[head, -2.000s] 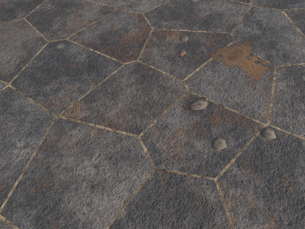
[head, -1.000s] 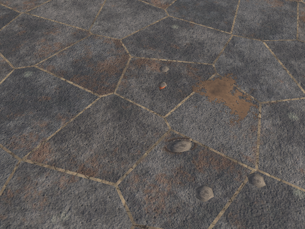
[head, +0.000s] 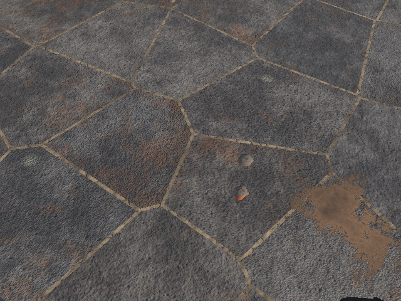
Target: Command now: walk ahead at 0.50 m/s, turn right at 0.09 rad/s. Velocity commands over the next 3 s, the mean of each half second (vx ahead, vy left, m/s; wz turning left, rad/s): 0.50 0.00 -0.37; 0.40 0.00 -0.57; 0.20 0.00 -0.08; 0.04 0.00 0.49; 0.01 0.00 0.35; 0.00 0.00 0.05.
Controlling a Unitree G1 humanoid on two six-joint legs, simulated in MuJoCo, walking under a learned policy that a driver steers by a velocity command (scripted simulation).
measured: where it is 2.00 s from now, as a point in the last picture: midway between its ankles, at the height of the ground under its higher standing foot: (269, 239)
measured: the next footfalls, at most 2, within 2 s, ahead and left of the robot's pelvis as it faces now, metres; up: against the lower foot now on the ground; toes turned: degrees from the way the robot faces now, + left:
left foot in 0.02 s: +0.19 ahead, +0.12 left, +0.00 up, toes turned +2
right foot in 0.58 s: +0.46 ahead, -0.14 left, +0.00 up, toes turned -20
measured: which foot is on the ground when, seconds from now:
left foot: up 0.00-0.00, down 0.02-0.60, up 0.62-1.00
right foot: down 0.00-0.04, up 0.06-0.56, down 0.58-1.00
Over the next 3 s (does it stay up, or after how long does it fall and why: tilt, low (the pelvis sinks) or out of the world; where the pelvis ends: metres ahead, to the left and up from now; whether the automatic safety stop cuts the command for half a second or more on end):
stays up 0.70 -0.12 0.00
